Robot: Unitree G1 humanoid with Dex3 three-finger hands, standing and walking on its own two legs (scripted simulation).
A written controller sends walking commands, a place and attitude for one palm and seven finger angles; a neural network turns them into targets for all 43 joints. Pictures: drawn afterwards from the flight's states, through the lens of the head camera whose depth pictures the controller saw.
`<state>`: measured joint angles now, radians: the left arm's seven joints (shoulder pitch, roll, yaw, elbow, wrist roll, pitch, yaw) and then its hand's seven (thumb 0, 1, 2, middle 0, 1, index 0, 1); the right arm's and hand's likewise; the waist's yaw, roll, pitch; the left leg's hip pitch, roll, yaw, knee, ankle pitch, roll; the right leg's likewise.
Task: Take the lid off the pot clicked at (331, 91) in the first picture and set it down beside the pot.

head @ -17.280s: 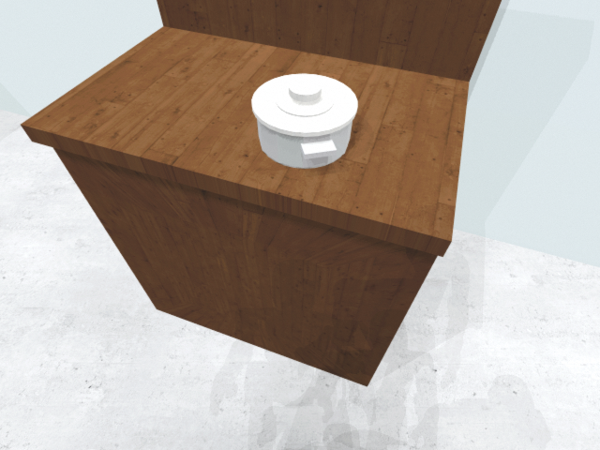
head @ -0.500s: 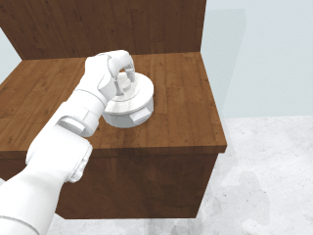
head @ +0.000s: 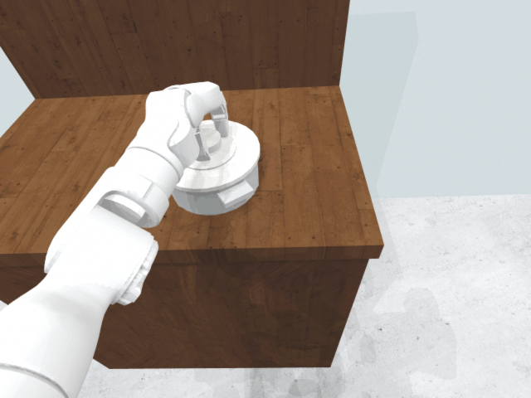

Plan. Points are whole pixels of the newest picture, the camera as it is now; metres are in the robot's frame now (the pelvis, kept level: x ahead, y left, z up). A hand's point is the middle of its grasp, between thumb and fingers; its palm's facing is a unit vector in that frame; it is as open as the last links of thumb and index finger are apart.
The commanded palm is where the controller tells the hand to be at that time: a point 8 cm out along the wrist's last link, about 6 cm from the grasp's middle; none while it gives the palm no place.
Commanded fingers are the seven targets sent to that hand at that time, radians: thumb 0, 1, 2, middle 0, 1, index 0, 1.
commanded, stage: close the fingers and squeeze the knob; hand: left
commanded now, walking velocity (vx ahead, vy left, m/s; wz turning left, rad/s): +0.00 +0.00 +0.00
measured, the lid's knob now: (204, 141) +0.48 +0.10 +0.15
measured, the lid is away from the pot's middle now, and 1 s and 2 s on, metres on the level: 0.00 0.01 0.01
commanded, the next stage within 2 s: lift the lid straight up in 0.22 s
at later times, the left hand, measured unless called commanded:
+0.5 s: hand (200, 136) +0.46 +0.09 +0.18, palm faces -0.39 -0.08 -0.92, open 8.4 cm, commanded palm +0.45 +0.10 +0.25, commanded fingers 0.00 0.56 1.00 -0.80 -1.08 -0.79 -1.08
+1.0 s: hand (195, 111) +0.46 +0.09 +0.22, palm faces -0.33 -0.12 -0.94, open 8.4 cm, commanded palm +0.45 +0.10 +0.29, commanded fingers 0.00 0.56 1.00 -0.80 -1.08 -0.79 -1.08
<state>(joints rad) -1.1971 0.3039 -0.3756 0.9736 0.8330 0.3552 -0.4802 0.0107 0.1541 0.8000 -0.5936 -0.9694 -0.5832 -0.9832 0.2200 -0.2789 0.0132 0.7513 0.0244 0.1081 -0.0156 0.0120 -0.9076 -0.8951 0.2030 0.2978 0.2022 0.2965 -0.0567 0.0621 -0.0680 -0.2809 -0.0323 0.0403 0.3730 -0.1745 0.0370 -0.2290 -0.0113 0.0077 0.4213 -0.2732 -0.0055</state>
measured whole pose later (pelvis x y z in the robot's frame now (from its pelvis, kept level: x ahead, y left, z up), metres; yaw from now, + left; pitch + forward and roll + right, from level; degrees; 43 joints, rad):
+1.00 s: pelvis +0.00 +0.00 +0.00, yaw +0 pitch +4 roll +1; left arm -1.27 0.33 -0.33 0.96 0.83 0.36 -0.53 0.00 0.14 0.80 -0.61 -0.98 -0.60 -0.98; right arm 0.21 -0.28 0.02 0.75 0.02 0.07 -0.02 0.01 -0.91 -0.90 0.20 0.30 0.20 0.30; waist -0.05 0.06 -0.07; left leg -0.26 -0.03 0.04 0.36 -0.17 0.04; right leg -0.22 -0.01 0.01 0.42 -0.27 -0.01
